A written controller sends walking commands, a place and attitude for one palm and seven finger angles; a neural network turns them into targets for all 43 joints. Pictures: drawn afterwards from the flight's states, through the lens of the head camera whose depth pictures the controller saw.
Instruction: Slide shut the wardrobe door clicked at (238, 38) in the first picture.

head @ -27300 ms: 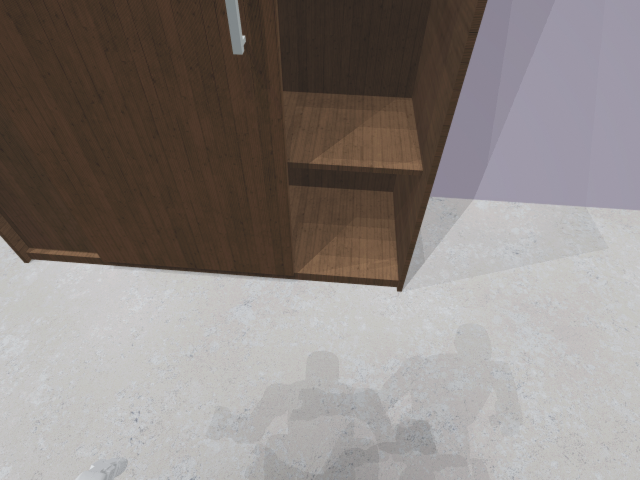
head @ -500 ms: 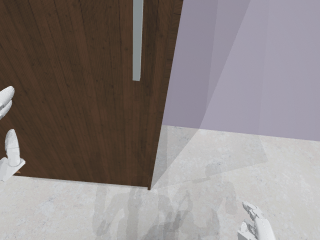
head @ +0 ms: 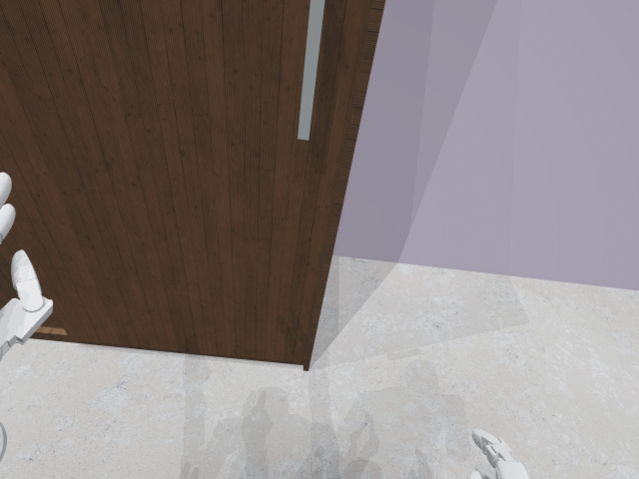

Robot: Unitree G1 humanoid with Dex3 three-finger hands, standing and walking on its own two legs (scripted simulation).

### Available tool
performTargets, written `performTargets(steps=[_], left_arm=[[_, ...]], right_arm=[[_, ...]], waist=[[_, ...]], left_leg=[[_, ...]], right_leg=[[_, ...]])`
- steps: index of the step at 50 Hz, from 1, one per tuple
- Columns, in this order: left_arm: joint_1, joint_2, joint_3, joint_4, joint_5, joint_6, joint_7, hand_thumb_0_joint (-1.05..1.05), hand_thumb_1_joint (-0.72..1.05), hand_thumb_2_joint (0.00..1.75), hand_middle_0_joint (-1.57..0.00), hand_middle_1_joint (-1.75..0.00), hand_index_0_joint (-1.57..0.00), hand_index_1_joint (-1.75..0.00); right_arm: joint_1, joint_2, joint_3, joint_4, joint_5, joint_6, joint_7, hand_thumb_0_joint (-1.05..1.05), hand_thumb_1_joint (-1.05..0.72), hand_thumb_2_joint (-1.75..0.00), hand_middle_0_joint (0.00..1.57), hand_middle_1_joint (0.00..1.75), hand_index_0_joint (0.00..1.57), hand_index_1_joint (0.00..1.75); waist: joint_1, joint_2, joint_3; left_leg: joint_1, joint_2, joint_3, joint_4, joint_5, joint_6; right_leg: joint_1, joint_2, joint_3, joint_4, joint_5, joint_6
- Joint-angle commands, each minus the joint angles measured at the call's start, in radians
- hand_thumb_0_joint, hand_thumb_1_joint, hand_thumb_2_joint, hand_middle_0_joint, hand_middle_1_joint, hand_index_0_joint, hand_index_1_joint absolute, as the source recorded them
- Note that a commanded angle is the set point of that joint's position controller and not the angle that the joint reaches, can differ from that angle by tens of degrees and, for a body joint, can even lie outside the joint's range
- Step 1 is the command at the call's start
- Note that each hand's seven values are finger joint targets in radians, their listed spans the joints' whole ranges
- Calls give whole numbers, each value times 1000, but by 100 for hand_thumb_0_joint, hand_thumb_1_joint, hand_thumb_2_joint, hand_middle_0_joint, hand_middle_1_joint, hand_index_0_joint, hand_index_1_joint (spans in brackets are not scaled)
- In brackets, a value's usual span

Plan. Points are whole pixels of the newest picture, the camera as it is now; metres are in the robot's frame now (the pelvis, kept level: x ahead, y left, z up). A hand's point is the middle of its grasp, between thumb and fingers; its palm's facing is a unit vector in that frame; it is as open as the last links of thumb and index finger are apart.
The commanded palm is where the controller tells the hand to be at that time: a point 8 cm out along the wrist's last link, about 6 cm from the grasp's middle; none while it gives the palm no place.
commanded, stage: stop stepping back and stand still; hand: left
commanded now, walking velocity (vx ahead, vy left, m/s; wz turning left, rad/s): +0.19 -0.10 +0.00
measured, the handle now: (312, 57) +0.64 +0.09 +0.27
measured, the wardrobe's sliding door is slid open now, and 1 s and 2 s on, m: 0.00 0.00 0.00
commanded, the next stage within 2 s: let the arm hang, fingers relaxed in 0.94 s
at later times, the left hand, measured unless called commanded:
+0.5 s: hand out of the picture +0.16 +0.29 +0.18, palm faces +0.45 -0.77 -0.45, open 7.4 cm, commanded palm +0.10 +0.33 +0.20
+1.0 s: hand (16, 318) +0.19 +0.30 +0.18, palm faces +0.39 -0.78 -0.48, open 7.4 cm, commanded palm +0.12 +0.34 +0.20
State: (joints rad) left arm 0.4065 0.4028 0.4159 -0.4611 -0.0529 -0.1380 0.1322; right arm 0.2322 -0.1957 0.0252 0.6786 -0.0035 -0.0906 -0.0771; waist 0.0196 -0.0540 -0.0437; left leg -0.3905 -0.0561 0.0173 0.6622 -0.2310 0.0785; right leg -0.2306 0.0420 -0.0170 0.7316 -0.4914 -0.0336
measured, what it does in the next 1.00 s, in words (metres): steps on the spot: left foot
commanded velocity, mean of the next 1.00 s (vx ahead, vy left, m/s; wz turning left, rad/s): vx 0.02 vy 0.00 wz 0.00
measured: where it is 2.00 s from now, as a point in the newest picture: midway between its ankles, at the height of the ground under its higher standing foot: outside the picture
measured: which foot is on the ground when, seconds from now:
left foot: down 0.00-0.12, up 0.14-0.28, down 0.30-1.00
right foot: down 0.00-1.00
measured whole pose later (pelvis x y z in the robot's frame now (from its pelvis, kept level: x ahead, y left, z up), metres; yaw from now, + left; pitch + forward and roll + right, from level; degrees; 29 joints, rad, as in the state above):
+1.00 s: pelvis -0.01 +0.04 +0.02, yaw +1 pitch +0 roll +0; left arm 0.54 0.41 0.40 -0.47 -0.04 -0.19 0.12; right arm 0.16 -0.22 0.00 0.60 0.01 -0.11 -0.06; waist 0.01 0.00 0.03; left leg -0.25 0.02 0.01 0.49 -0.23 -0.01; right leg -0.24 0.01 -0.02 0.49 -0.25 -0.01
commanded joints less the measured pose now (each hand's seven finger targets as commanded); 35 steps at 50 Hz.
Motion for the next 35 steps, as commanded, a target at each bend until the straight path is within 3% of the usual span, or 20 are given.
performTargets(steps=[1, 2, 4, 5, 6, 7, 8, 10, 12, 13, 15, 16, 18, 19, 22, 24, 25, 27, 31, 35], left_arm=[[-99, 238, 103, -321, 15, -73, 7, 0, 90, 90, -20, -30, -20, -30], [2, 209, 94, -285, 11, -69, 8, 0, 90, 90, -20, -30, -20, -30], [143, 193, 97, -261, 18, -67, 5, 0, 90, 90, -20, -30, -20, -30], [205, 205, 105, -239, 30, -68, 3, 0, 90, 90, -20, -30, -20, -30], [170, 199, 101, -278, 29, -70, -2, 0, 90, 90, -20, -30, -20, -30], [47, 223, 129, -374, 8, -76, 1, 0, 90, 90, -20, -30, -20, -30], [-52, 287, 201, -401, 7, -98, 18, 0, 90, 90, -20, -30, -20, -30], [-94, 218, 138, -267, 14, -82, 26, 0, 90, 90, -20, -30, -20, -30], [-11, 165, 107, -141, 20, -71, 35, 0, 90, 90, -20, -30, -20, -30], [-59, 161, 82, -175, 23, -81, 35, 0, 90, 90, -20, -30, -20, -30], [-38, 156, 77, -184, 25, -92, 35, 0, 90, 90, -20, -30, -20, -30], [-57, 183, 97, -218, 33, -99, 34, 0, 90, 90, -20, -30, -20, -30], [-19, 188, 111, -205, 41, -101, 12, 0, 90, 90, -20, -30, -20, -30], [-14, 183, 106, -229, 50, -108, 9, 0, 90, 90, -20, -30, -20, -30], [65, 193, 130, -238, 49, -122, 10, 0, 90, 90, -20, -30, -20, -30], [53, 200, 132, -243, 34, -128, 8, 0, 90, 90, -20, -30, -20, -30], [52, 200, 133, -233, 29, -120, 14, 0, 90, 90, -20, -30, -20, -30], [1, 190, 124, -234, 23, -118, 23, 0, 90, 90, -20, -30, -20, -30], [-1, 168, 104, -190, 25, -116, 17, 0, 90, 90, -20, -30, -20, -30], [0, 171, 102, -192, 36, -120, 17, 0, 90, 90, -20, -30, -20, -30]], right_arm=[[-153, -117, -38, -196, -24, -94, 8, 0, -90, -90, 20, 30, 20, 30], [-145, -116, -43, -192, -23, -96, 15, 0, -90, -90, 20, 30, 20, 30], [-141, -132, -59, -222, -25, -83, 19, 0, -90, -90, 20, 30, 20, 30], [-118, -134, -60, -224, -18, -66, 21, 0, -90, -90, 20, 30, 20, 30], [-112, -125, -70, -224, -7, -41, 25, 0, -90, -90, 20, 30, 20, 30], [-117, -134, -77, -223, 5, -33, 23, 0, -90, -90, 20, 30, 20, 30], [-88, -128, -68, -207, -12, -41, 23, 0, -90, -90, 20, 30, 20, 30], [-100, -106, -60, -192, -13, -50, 13, 0, -90, -90, 20, 30, 20, 30], [-80, -124, -62, -167, -3, -63, -9, 0, -90, -90, 20, 30, 20, 30], [-89, -133, -59, -167, 1, -70, -14, 0, -90, -90, 20, 30, 20, 30], [-107, -151, -60, -192, 12, -86, -20, 0, -90, -90, 20, 30, 20, 30], [-122, -164, -62, -206, 18, -84, -15, 0, -90, -90, 20, 30, 20, 30], [-143, -135, -51, -184, -2, -82, -1, 0, -90, -90, 20, 30, 20, 30], [-149, -131, -49, -189, -2, -82, 7, 0, -90, -90, 20, 30, 20, 30], [-127, -128, -57, -199, -3, -89, 21, 0, -90, -90, 20, 30, 20, 30], [-111, -118, -64, -189, -4, -84, 23, 0, -90, -90, 20, 30, 20, 30], [-104, -120, -64, -177, 0, -83, 20, 0, -90, -90, 20, 30, 20, 30], [-103, -113, -56, -163, 1, -87, 14, 0, -90, -90, 20, 30, 20, 30], [-129, -123, -53, -173, 6, -94, -3, 0, -90, -90, 20, 30, 20, 30], [-139, -123, -52, -193, 7, -103, -4, 0, -90, -90, 20, 30, 20, 30]], waist=[[15, 300, 44], [23, 267, 10], [42, 255, -25], [35, 91, -32], [15, -168, -3], [-14, -184, 23], [-46, -66, -2], [-51, -52, 10], [-34, 72, 32], [-39, 148, 41], [-23, 273, 30], [-11, 214, 8], [-17, 245, 97], [-8, 226, 112], [-1, 100, 55], [-17, -47, 34], [-24, -33, 31], [-31, 26, -1], [-20, 188, 14], [-2, 166, -12]], left_leg=[[-21, 246, -441, -706, -499, -211], [-79, 209, -300, -677, -425, -192], [-229, 124, -141, -512, -398, -183], [-207, 59, -64, -237, -351, -148], [-166, 4, 20, 233, -206, -102], [-207, 53, -33, 482, -153, -96], [-92, 133, -72, 490, -157, -95], [-16, 138, -25, 212, -172, -70], [156, 100, 52, -27, -123, -55], [207, 91, 33, -127, -132, -49], [172, 237, -223, -323, -123, 8], [87, 283, -299, -348, -70, 26], [-81, 289, -331, -465, -339, 43], [-132, 273, -287, -456, -381, 39], [-87, 151, -116, -305, -287, -29], [36, 73, -31, -77, -149, -63], [91, 75, -20, 1, -84, -66], [153, 89, -27, -54, -11, -64], [160, 154, -144, -295, -28, -39], [106, 174, -172, -382, -25, -30]], right_leg=[[-46, 53, -34, 185, -16, -14], [99, 62, -84, 69, -10, -12], [377, 77, -125, -209, -22, -39], [328, -22, 14, -338, -37, -85], [96, -274, 365, -520, -180, -179], [-58, -417, 477, -576, -127, -242], [-188, -414, 408, -510, -101, -216], [-217, -331, 305, -490, -298, -142], [-250, -269, 215, -394, -213, -117], [-248, -219, 137, -299, -138, -84], [-191, -74, -4, -55, 79, 14], [-108, -31, -39, -12, 143, 45], [-29, -48, -12, -9, 61, 41], [29, -50, -5, -71, 84, 36], [70, -76, 59, -263, 87, 7], [-90, -194, 247, -427, -79, -48], [-151, -244, 297, -457, -74, -73], [-138, -231, 229, -396, 60, -62], [-90, -83, 55, -234, 167, 21], [44, -57, 20, -202, 276, 39]])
